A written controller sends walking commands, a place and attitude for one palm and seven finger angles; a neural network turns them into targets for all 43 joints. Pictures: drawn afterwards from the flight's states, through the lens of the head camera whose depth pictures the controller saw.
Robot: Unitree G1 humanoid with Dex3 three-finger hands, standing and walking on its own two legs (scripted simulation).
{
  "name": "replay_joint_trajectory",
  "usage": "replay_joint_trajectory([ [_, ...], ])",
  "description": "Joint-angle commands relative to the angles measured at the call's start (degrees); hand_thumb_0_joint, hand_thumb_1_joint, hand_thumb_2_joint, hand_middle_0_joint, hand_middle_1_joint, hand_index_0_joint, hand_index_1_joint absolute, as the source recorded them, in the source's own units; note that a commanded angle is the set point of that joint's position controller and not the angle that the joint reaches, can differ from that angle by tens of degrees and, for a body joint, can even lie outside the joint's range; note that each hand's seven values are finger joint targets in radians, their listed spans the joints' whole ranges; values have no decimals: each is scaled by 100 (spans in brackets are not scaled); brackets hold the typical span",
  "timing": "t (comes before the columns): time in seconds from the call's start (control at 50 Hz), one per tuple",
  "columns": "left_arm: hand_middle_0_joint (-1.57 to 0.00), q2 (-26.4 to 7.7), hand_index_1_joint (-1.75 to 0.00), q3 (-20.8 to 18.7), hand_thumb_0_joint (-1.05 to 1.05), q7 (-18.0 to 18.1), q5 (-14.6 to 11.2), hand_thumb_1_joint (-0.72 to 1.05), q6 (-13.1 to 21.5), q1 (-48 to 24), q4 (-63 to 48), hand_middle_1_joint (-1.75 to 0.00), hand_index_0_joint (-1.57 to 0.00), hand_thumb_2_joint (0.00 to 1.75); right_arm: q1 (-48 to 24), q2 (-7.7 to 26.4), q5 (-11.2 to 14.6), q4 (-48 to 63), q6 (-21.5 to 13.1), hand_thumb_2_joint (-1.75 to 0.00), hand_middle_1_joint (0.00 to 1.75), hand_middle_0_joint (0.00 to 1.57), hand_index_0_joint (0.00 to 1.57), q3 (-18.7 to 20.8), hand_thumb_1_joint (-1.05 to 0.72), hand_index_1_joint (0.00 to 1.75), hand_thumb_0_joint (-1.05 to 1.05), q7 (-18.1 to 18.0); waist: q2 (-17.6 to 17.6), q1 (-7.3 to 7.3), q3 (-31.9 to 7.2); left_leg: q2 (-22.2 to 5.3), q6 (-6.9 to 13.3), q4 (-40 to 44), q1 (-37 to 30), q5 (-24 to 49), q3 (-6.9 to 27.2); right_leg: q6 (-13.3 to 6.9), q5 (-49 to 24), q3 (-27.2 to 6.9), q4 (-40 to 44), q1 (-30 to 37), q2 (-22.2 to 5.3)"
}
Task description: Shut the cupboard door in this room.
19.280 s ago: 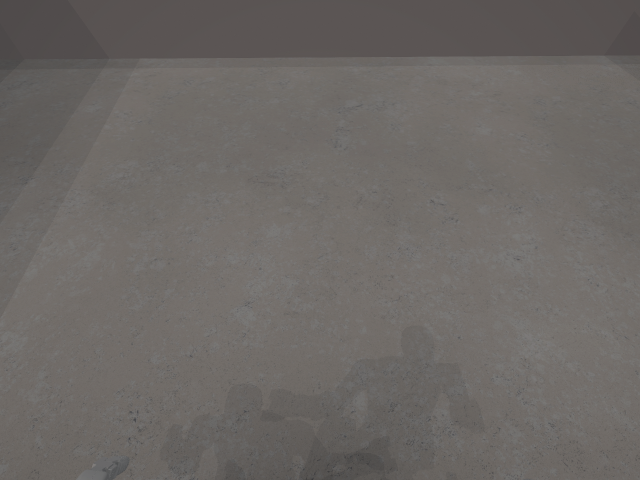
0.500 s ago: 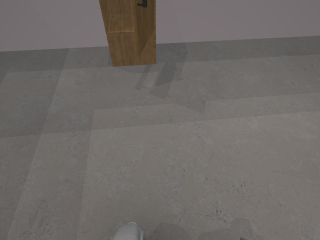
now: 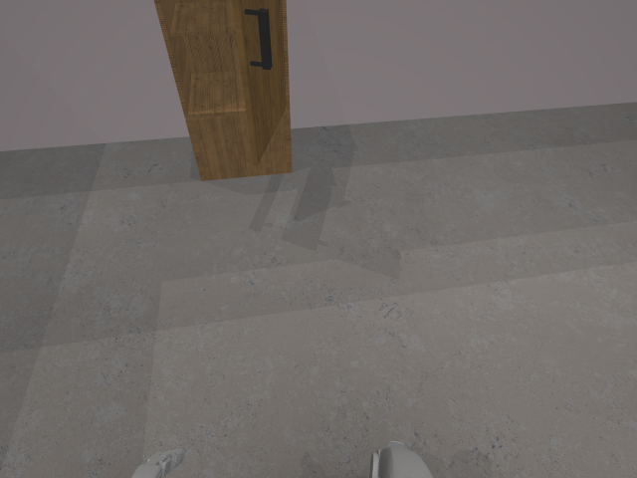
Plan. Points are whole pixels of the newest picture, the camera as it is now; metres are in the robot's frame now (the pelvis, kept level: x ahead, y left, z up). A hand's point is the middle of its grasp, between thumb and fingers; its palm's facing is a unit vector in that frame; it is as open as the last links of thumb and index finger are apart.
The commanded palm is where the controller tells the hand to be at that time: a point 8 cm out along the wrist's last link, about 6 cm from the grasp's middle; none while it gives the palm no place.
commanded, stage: turn or walk to find it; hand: left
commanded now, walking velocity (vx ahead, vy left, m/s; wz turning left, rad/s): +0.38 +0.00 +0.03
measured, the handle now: (258, 39) +1.22 +0.20 +0.02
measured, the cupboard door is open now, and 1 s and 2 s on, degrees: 69 69 69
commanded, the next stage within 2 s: stand and wait in 0.70 s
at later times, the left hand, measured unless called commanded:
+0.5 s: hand (236, 448) +0.20 +0.13 -0.16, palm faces +0.11 -0.97 -0.23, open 7.2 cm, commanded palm none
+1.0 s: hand (236, 298) +0.46 +0.17 -0.17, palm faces +0.10 -0.97 -0.23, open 7.3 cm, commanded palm none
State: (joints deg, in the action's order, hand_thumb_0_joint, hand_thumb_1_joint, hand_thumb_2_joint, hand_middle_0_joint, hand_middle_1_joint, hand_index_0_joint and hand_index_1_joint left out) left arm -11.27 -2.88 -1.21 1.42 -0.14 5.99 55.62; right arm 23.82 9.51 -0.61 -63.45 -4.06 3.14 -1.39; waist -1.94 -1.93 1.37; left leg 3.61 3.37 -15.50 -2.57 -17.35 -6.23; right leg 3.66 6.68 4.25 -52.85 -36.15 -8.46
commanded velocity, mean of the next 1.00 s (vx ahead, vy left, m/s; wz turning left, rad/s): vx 0.26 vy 0.00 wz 0.04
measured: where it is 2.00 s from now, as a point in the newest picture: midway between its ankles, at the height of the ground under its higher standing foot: (324, 402)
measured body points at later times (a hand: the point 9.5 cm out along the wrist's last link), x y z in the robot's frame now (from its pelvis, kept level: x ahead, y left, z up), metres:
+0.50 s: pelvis +0.22 -0.06 +0.00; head +0.23 -0.07 +0.45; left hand +0.20 +0.18 -0.14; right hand +0.30 -0.29 -0.15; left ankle +0.29 +0.11 -0.68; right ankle +0.20 -0.14 -0.74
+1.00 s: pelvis +0.41 -0.02 +0.00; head +0.43 -0.03 +0.45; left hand +0.46 +0.22 -0.15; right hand +0.44 -0.26 -0.16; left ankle +0.37 +0.10 -0.74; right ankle +0.50 -0.14 -0.71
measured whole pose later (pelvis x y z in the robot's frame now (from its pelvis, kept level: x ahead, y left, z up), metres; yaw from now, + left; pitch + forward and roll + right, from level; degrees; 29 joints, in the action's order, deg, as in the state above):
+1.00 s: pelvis +0.41 -0.02 +0.00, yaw +3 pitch -2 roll +2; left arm -10.4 -2.6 0.6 1.1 1.1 10.8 59.5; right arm 15.1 10.0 -1.0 -62.6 -2.4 3.1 -1.6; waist -0.8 0.3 3.4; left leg -2.2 -0.6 -25.5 6.2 -17.1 -9.5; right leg 2.3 13.3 5.4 -43.5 -26.0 -6.6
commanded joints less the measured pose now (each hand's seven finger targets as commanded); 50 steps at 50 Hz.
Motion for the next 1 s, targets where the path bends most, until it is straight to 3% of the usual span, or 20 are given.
replay_joint_trajectory([
  [0.0, -20, -150, -30, 18, 0, -43, -45, 90, 204, -829, -608, -30, -20, 90, 611, 735, -79, 45, -122, -90, 30, 20, 20, 95, -90, 30, 0, -31, 670, -208, 642, -1898, 653, 158, -435, 3461, 1013, -219, 294, 95, 1076, -503, 126],
  [0.06, -20, -207, -30, 15, 0, -28, -53, 90, 278, -367, -501, -30, -20, 90, 543, 873, -68, -35, -92, -90, 30, 20, 20, 98, -90, 30, 0, -32, 710, 51, 301, -1837, 517, -511, -296, 4968, 724, -471, 549, 362, 1779, 795, 510],
  [0.1, -20, -512, -30, -67, 0, 10, -17, 90, 384, 1133, -8, -30, -20, 90, 450, 967, -21, -56, -83, -90, 30, 20, 20, 122, -90, 30, 0, -7, 315, 707, -503, -1537, 213, -2189, 271, 5193, 518, -604, -80, 453, 2436, 2886, 728],
  [0.12, -20, -984, -30, -208, 0, 79, 56, 90, 460, 2051, 277, -30, -20, 90, 451, 766, 33, 10, -91, -90, 30, 20, 20, 92, -90, 30, 0, 55, -365, 1066, -1085, -1098, -18, -3758, 1732, 3365, 231, -922, -569, -619, 2390, 4633, -346],
  [0.14, -20, -1517, -30, -338, 0, 141, -1, 90, 454, 2638, 506, -30, -20, 90, 677, 459, 66, 151, -108, -90, 30, 20, 20, 32, -90, 30, 0, 70, -1437, 991, -1680, -128, -255, -5507, 3188, -1168, 192, -1546, -1708, -3021, 2822, 5633, -1860],
  [0.16, -20, -1531, -30, -324, 0, 152, -105, 90, 414, 2356, 466, -30, -20, 90, 382, 554, 86, 191, -47, -90, 30, 20, 20, 44, -90, 30, 0, 41, -746, 920, -1324, -391, -111, -6331, 3395, -1420, 820, -1740, -1152, -3055, 3261, 5027, -2003],
  [0.18, -20, -1277, -30, -275, 0, 132, -102, 90, 432, 1787, 364, -30, -20, 90, 145, 468, 73, 168, -23, -90, 30, 20, 20, 63, -90, 30, 0, 88, -564, 755, -821, -684, -90, -6553, 3483, -868, 877, -1582, -2, -2791, 3543, 4200, -1750],
  [0.22, -20, -753, -30, -134, 0, 163, -107, 90, 446, 1035, 226, -30, -20, 90, -185, 245, -9, 202, 83, -90, 30, 20, 20, 55, -90, 30, 0, 133, 93, 370, 83, -1040, -119, -6182, 3458, -64, 930, -1183, 575, -1858, 3867, 2744, -1340],
  [0.3, -20, -336, -30, -20, 0, 181, -35, 90, 501, 846, 335, -30, -20, 90, 217, 12, -99, 96, 326, -90, 30, 20, 20, 65, -90, 30, 0, 194, -457, -52, 243, -1110, -349, -5396, 3056, 461, 663, -902, 909, -608, 4291, 1727, -741],
  [0.42, -20, -440, -30, -70, 0, 171, -25, 90, 589, 1330, 536, -30, -20, 90, -872, 111, -106, 544, 299, -90, 30, 20, 20, 64, -90, 30, 0, 297, -362, 154, 444, -1277, -551, -3847, 3659, 841, 410, -1140, 443, -407, 4399, 2395, -759],
  [0.56, -20, -607, -30, -82, 0, 177, -11, 90, 520, 1902, 784, -30, -20, 90, -1928, 173, -88, 928, 124, -90, 30, 20, 20, -10, -90, 30, 0, 340, -336, 501, 417, -984, -372, -2042, 3149, 458, 3, -1195, -702, -347, 3858, 3393, -948],
  [0.58, -20, -600, -30, -77, 0, 180, -19, 90, 497, 1945, 810, -30, -20, 90, -1887, 209, -91, 903, 107, -90, 30, 20, 20, -3, -90, 30, 0, 329, -329, 464, 342, -895, -334, -1851, 2853, 432, -88, -1152, -923, -299, 3683, 3408, -921],
  [0.62, -20, -614, -30, -79, 0, 184, -51, 90, 473, 1740, 791, -30, -20, 90, -982, 458, -120, 638, 40, -90, 30, 20, 20, 72, -90, 30, 0, 266, 29, -41, -47, -671, -245, -1207, 1230, 686, -247, -923, -1564, 166, 2404, 2853, -630],
  [0.64, -20, -445, -30, -46, 0, 154, -81, 90, 476, 1786, 716, -30, -20, 90, -157, 892, -162, 414, -7, -90, 30, 20, 20, 175, -90, 30, 0, 209, 801, -359, -684, -1289, 35, -944, -270, 829, 596, -636, -1132, 506, 977, 1978, -195],
  [0.66, -20, -146, -30, 32, 0, 92, -121, 90, 502, 1826, 572, -30, -20, 90, 538, 1501, -171, 219, -18, -90, 30, 20, 20, 336, -90, 30, 0, 147, 2006, -522, -1120, -2705, 629, -615, -1489, 1421, 2517, -370, 1901, 696, -714, 414, 550],
  [0.68, -20, -278, -30, 35, 0, 121, -73, 90, 512, 1432, 388, -30, -20, 90, 707, 1565, -95, 148, 46, -90, 30, 20, 20, 336, -90, 30, 0, 110, 1646, -584, -1004, -3053, 950, -345, -1448, 1657, 2795, -434, 2670, 124, -1522, -146, 499],
  [0.74, -20, -140, -30, -10, 0, 107, -51, 90, 392, 1045, 471, -30, -20, 90, -456, 846, -60, 397, 22, -90, 30, 20, 20, 138, -90, 30, 0, 52, 775, -117, 158, -2643, 734, 19, 474, 2021, 1693, -349, 1809, -242, -1709, -13, -25],
  [0.82, -20, 155, -30, 22, 0, 132, -40, 90, 187, 1560, 599, -30, -20, 90, -727, 552, -30, 352, -61, -90, 30, 20, 20, 1, -90, 30, 0, 17, 877, 315, 129, -2041, 482, 50, 1329, 3378, 445, -187, 1234, -99, -897, 885, 37],
  [0.9, -20, 175, -30, 38, 0, 143, -39, 90, 105, 1268, 429, -30, -20, 90, -833, 565, -58, 384, -7, -90, 30, 20, 20, 41, -90, 30, 0, 1, 1069, 316, 164, -1859, 452, -163, 1485, 3581, 114, -145, 688, 94, 590, 1376, 155],
  [0.98, -20, -18, -30, 39, 0, 157, -22, 90, 143, 1396, 494, -30, -20, 90, -864, 692, -71, 296, 135, -90, 30, 20, 20, 69, -90, 30, 0, -13, 902, 442, 70, -1762, 177, -894, 1447, 2676, 197, -148, 56, 275, 1955, 2297, 334],
])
